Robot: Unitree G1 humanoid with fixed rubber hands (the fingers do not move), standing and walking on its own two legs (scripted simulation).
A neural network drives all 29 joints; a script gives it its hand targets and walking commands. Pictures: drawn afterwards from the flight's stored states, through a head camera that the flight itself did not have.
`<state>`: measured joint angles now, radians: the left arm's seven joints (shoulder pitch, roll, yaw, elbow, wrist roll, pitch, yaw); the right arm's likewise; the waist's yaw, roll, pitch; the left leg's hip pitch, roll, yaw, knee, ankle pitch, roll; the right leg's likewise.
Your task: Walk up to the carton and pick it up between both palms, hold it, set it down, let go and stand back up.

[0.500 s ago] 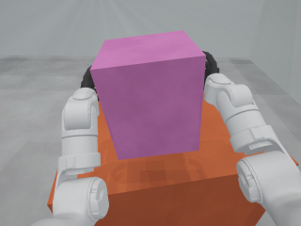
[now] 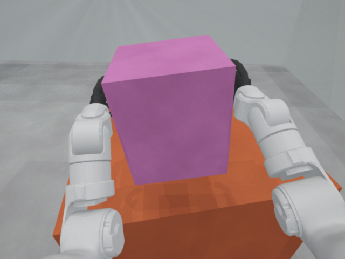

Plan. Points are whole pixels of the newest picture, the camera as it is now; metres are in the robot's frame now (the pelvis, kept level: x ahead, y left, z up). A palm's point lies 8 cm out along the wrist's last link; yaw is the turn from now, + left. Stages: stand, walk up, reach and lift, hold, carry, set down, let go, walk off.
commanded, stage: hold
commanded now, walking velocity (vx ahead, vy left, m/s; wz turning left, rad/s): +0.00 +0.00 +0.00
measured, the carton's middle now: (172, 109) +0.39 +0.01 +0.23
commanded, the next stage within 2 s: set down in 0.10 s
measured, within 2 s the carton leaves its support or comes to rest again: neither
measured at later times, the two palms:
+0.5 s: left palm (91, 113) +0.37 +0.18 +0.24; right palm (226, 105) +0.38 -0.12 +0.24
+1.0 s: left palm (94, 130) +0.38 +0.19 +0.18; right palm (218, 124) +0.40 -0.11 +0.18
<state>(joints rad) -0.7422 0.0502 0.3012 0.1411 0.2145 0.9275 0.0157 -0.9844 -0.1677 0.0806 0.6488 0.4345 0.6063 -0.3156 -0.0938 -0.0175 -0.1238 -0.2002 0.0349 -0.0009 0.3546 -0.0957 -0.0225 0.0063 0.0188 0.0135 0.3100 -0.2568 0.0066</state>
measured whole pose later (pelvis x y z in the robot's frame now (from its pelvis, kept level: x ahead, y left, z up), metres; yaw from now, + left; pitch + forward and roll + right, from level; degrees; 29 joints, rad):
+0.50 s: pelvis -0.01 -0.01 +0.00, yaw +2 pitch -7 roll +0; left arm -0.81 0.03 0.42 0.39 0.33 0.58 -0.07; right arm -0.95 -0.01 -0.13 0.83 0.12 0.28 -0.22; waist -0.06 -0.05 -0.02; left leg -0.11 0.02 -0.03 0.30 -0.06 -0.02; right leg 0.08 0.01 -0.01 0.30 -0.25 0.00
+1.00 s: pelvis -0.01 +0.01 +0.00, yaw +1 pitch -4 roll -1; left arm -0.72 0.01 0.32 0.37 0.30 0.46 -0.01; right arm -0.82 -0.02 -0.13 0.79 0.10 0.11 -0.19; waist -0.03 -0.07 0.02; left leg -0.18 0.01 0.00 0.31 -0.06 -0.01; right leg 0.02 0.00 0.01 0.28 -0.23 0.02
